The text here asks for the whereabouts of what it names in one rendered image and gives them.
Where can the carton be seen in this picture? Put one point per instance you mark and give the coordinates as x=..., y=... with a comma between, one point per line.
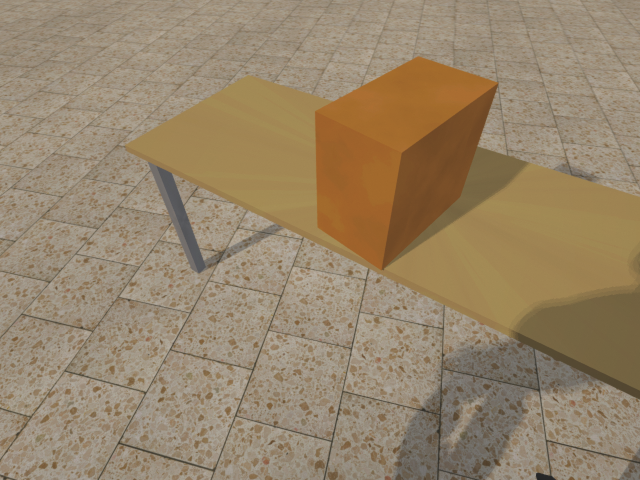
x=394, y=154

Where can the table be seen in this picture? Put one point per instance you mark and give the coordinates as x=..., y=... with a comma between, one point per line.
x=546, y=258

